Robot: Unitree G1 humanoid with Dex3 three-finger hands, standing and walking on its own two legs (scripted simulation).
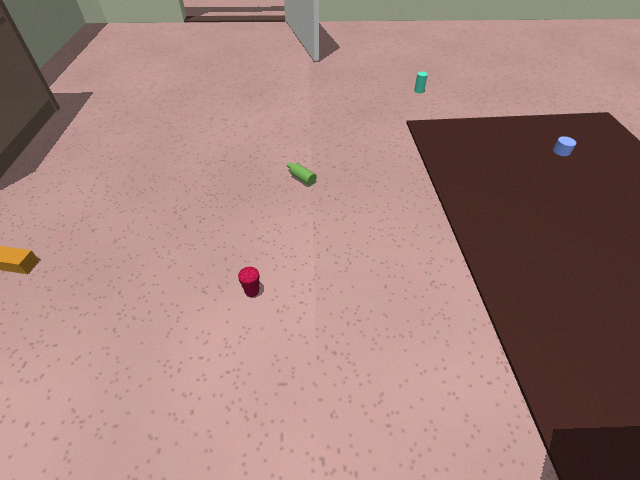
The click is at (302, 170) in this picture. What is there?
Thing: lying bottle
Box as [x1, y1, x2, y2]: [287, 163, 316, 185]
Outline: 287,164 287,166 290,168 290,172 308,185 314,182 316,177 315,174 297,163 292,165 290,163
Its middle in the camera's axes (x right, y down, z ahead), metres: -0.10 -0.34 +1.95
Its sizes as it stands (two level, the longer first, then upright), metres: 0.172 0.065 0.065
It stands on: the floor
